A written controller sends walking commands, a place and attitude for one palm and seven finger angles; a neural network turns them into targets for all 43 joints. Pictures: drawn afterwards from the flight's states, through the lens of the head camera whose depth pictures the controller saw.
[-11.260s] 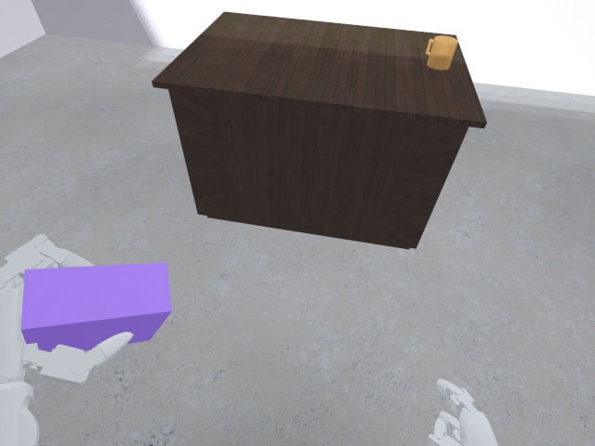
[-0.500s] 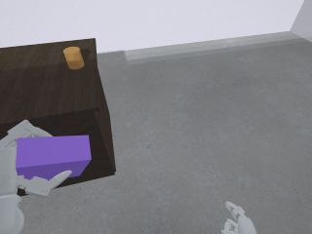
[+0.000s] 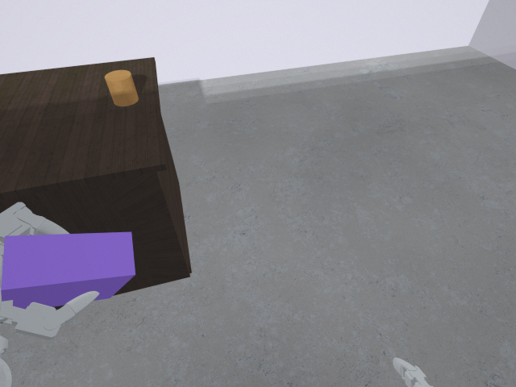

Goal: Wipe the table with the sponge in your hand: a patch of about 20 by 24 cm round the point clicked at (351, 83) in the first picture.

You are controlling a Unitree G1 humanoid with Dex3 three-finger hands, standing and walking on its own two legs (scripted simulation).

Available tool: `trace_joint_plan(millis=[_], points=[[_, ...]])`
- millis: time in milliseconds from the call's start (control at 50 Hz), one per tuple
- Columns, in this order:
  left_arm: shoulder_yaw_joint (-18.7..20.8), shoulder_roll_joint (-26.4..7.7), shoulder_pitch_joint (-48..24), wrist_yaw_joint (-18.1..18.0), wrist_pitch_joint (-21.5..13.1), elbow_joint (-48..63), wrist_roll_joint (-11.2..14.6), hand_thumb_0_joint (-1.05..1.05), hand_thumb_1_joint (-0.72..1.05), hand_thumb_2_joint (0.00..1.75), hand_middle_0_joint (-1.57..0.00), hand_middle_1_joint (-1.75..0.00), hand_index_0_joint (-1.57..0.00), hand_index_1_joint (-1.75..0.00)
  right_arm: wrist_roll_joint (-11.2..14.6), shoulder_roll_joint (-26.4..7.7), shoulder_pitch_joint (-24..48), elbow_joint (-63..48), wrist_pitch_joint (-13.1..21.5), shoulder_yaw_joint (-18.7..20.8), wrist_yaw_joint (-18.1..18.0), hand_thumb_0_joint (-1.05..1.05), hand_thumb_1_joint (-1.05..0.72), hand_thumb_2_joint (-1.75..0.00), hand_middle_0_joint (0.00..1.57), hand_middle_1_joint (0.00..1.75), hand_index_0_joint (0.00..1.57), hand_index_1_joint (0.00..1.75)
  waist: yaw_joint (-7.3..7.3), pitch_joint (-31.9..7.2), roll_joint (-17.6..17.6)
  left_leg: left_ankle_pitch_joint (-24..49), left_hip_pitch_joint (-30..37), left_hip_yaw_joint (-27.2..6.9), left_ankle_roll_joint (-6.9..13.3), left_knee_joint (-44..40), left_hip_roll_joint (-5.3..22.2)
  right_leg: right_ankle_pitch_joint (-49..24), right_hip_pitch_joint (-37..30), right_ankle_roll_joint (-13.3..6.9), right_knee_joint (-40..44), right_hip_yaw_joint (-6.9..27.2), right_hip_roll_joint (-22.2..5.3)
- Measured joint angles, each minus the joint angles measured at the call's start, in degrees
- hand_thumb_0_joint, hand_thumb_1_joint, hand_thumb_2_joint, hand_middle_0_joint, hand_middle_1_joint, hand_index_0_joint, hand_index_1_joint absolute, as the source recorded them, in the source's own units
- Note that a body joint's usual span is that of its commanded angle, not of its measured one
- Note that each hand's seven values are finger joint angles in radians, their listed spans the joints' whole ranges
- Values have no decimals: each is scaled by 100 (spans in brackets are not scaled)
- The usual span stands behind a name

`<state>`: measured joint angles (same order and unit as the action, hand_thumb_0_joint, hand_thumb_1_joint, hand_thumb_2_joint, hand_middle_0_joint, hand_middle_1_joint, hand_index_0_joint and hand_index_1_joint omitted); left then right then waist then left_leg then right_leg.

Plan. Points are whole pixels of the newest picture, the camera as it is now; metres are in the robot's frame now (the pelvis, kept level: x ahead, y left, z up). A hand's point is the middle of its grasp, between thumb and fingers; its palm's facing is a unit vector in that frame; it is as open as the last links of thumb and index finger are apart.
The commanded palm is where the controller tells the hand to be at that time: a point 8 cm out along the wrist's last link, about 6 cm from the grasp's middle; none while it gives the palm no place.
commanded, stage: come to a stop and stand still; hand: left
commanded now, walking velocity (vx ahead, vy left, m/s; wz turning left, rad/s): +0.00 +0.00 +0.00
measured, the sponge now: (85, 271) +0.21 +0.22 +0.15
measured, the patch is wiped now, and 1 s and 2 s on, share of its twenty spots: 0.00 0.00 0.00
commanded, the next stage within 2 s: look again from close up in 0.50 s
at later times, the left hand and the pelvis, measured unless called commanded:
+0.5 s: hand (26, 303) +0.17 +0.27 +0.16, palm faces +0.45 -0.79 -0.42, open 9.6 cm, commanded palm +0.12 +0.29 +0.18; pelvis -0.04 +0.01 +0.00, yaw +0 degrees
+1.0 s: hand (21, 275) +0.21 +0.30 +0.15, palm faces +0.38 -0.84 -0.40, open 9.6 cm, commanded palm +0.16 +0.32 +0.18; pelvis -0.01 +0.04 +0.00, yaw -1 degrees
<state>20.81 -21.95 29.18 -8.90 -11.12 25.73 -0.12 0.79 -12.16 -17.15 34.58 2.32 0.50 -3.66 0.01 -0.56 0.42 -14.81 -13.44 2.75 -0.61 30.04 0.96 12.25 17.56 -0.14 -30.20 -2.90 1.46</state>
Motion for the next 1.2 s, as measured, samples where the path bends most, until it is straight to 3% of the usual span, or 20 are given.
trace_joint_plan(millis=[60,100,180,240,280,340,380,440,480,540,600,640,680,720,760,800,900,1000,1080,1200], points=[[-12,183,-118,10,35,-394,17,-1,-45,100,-79,-135,-80,-134,49,5,181,177,48,-27,16,1,-90,-90,20,30,20,30,-27,67,228,-140,-112,-54,-46,262,148,-237,-29,-350,69,-101,135],[-179,299,-361,43,107,-593,19,-1,-45,100,-79,-135,-80,-134,63,7,269,269,78,-32,31,1,-90,-90,20,30,20,30,-8,123,237,-439,-235,-115,-4,483,119,-228,2,-431,55,-159,107],[-488,462,-487,100,208,-477,-10,-1,-45,100,-80,-135,-80,-134,-7,7,455,300,57,-80,49,1,-90,-90,20,30,20,30,30,228,81,-834,-330,-132,79,889,-1,-410,59,-417,218,-128,32],[-540,350,-308,114,119,-82,-3,-1,-45,100,-80,-135,-80,-134,-70,13,524,154,68,-120,32,1,-90,-90,20,30,20,30,-51,269,-25,-612,-17,-94,117,223,-16,-523,148,-375,290,-138,15],[-457,188,-206,104,33,130,20,-1,-45,100,-80,-135,-80,-134,-95,53,560,71,67,-118,7,1,-90,-90,20,30,20,30,-53,358,-134,-18,59,-53,98,-48,-54,-444,181,-296,239,-92,-21],[-234,-2,-39,62,-69,248,29,-1,-45,100,-80,-135,-80,-134,-59,91,481,-54,101,-130,-14,1,-90,-90,20,30,20,30,-2,342,-132,73,97,-1,95,-161,-34,73,223,-69,106,-29,-11],[-69,-85,-21,41,-94,213,30,-1,-45,100,-80,-135,-80,-134,-28,120,390,-116,145,-127,-28,1,-90,-90,20,30,20,30,20,291,-94,31,44,-26,97,-118,-40,39,165,17,128,-10,-44],[86,-41,-135,-3,-103,-2,53,-1,-45,100,-80,-135,-80,-134,10,146,401,-49,198,-157,-11,1,-90,-90,20,30,20,30,95,320,-70,-76,0,6,82,69,-45,-591,127,-125,238,6,-46],[18,151,-275,1,-42,-214,52,-1,-45,100,-80,-135,-80,-134,16,124,431,47,203,-177,4,1,-90,-90,20,30,20,30,131,309,-8,-130,-17,14,76,144,-21,-510,132,-239,192,14,-18],[-213,442,-397,21,75,-395,29,-1,-45,100,-80,-135,-80,-134,5,88,447,128,188,-195,22,1,-90,-90,20,30,20,30,143,261,50,-204,-80,20,95,207,11,-449,157,-247,213,17,12],[-436,523,-444,51,166,-288,-1,-1,-45,100,-80,-135,-80,-134,-29,78,476,149,171,-197,21,1,-90,-90,20,30,20,30,83,306,-5,-233,-124,-4,113,220,4,-483,161,-241,269,-5,5],[-303,-4,-1136,331,17,-446,-241,-1,-45,100,-80,-135,-80,-134,-142,158,402,199,402,-100,6,1,-90,-90,20,30,20,30,242,444,-144,-167,-229,-81,117,296,0,-524,223,-253,258,-45,17],[67,-456,-1750,370,-204,-812,-93,-1,-45,100,-80,-135,-80,-134,-104,227,471,249,425,-153,65,1,-90,-90,20,30,20,30,264,575,-335,-70,-198,-85,107,251,-26,-543,234,-279,232,-18,10],[403,-538,-1933,314,-302,-993,98,-1,-45,100,-80,-135,-80,-134,-82,220,471,140,485,-185,144,1,-90,-90,20,30,20,30,202,607,-390,-62,-83,16,116,133,-41,-581,173,-245,307,86,8],[520,-361,-1708,274,-386,-880,246,-1,-45,100,-80,-135,-80,-134,-35,133,393,-27,589,-161,245,1,-90,-90,20,30,20,30,110,566,-293,-54,46,117,182,-13,-75,-441,124,-169,321,188,-14],[362,-109,-1273,293,-455,-586,294,-1,-45,100,-80,-135,-80,-134,37,28,283,-181,679,-115,329,1,-90,-90,20,30,20,30,42,509,-147,-55,145,185,263,-125,-148,-237,107,-105,259,243,-87],[-144,25,-392,481,-537,-256,251,-1,-45,100,-80,-135,-80,-134,98,73,180,-152,677,-123,385,1,-90,-90,20,30,20,30,71,439,-123,-173,366,241,355,-185,-327,-332,4,32,108,330,-252],[-23,54,-608,457,-346,-658,214,-1,-45,100,-80,-135,-80,-134,39,222,162,-81,650,-238,329,1,-90,-90,20,30,20,30,252,394,-228,-258,451,112,327,-191,-292,-163,-138,5,144,203,-231],[-15,298,-963,329,-223,-582,212,-1,-45,100,-80,-135,-80,-134,-44,149,306,-129,724,-262,348,1,-90,-90,20,30,20,30,361,422,-212,-405,434,70,326,-39,-222,-107,-207,-14,171,151,-167],[-262,380,-928,319,-339,-98,202,-1,-45,100,-80,-135,-80,-134,-108,17,629,-312,668,-216,373,1,-90,-90,21,30,21,30,212,288,-146,-674,416,154,379,162,-187,95,-167,33,11,235,-124]])
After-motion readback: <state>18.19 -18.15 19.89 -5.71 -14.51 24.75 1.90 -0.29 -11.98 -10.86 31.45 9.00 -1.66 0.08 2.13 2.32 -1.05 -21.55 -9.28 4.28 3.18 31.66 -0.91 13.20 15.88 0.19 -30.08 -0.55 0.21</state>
